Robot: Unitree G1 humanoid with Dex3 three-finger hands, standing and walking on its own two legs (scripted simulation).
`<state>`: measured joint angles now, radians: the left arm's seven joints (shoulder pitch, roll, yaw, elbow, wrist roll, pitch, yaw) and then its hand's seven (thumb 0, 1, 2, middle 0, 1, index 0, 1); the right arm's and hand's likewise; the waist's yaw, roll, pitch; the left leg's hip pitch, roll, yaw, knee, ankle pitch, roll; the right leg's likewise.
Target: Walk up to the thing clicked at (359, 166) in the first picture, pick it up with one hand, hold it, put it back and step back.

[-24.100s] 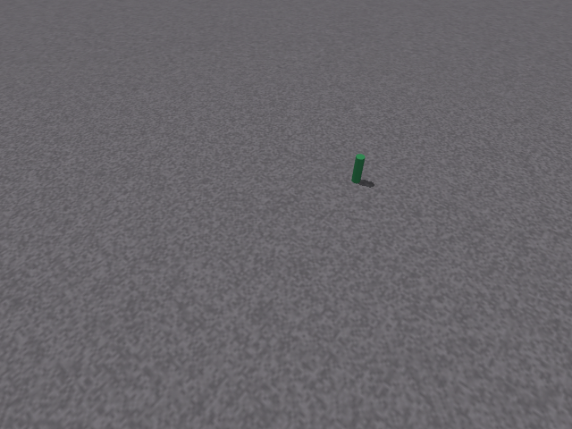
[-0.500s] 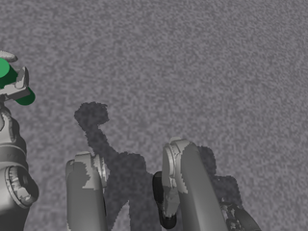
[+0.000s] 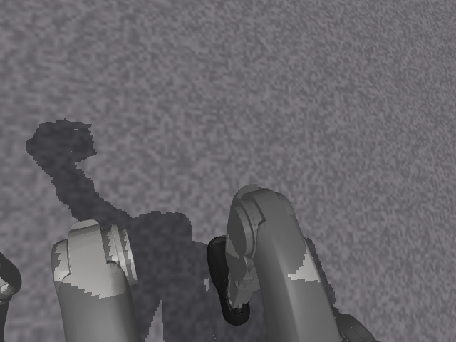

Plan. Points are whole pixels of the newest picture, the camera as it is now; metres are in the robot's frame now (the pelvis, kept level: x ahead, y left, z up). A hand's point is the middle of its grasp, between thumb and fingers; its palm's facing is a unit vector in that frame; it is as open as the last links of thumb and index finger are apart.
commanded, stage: crouch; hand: left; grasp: from the side
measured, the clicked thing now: out of the picture +0.50 +0.32 -0.12
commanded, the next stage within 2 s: lower in 0.30 s
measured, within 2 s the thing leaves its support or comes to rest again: rests again in 1.48 s
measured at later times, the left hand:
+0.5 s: hand out of the picture +0.51 +0.31 -0.13, palm faces +0.41 -0.91 -0.02, open 6.0 cm
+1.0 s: hand out of the picture +0.52 +0.30 -0.18, palm faces +0.41 -0.91 -0.04, open 6.0 cm
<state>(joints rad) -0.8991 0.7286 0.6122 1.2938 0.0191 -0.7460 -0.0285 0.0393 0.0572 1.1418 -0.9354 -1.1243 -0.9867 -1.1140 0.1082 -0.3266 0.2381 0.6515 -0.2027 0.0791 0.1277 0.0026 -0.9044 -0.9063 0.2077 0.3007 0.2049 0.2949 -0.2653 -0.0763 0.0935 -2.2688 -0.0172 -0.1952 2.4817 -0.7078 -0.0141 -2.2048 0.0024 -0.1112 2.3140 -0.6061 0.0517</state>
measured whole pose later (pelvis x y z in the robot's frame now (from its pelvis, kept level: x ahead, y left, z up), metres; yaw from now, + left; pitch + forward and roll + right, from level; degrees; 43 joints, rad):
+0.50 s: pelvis +0.00 +0.00 -0.01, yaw -2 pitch +25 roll -14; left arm -0.90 0.84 0.63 1.35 0.00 -0.80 -0.03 0.04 0.06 1.14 -0.94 -1.12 -0.99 -1.12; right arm 0.03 -0.36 0.34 0.59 -0.24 0.11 0.13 0.00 -0.90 -0.90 0.21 0.30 0.20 0.30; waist -0.30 -0.13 0.19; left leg -2.27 -0.02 -0.25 2.55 -0.73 -0.01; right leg -2.18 0.01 -0.15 2.34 -0.61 0.06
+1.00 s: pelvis -0.01 +0.01 -0.02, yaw -5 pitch +20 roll -17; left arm -0.93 1.02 0.62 1.53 0.03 -0.91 0.03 0.04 0.05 1.14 -0.93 -1.13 -0.98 -1.12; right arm -0.06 -0.39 0.49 0.53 -0.31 0.13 0.12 0.00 -0.90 -0.90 0.21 0.30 0.21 0.30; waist -0.35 -0.22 0.30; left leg -2.25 -0.01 -0.31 2.61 -0.73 0.00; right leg -2.14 0.04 -0.20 2.34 -0.58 0.08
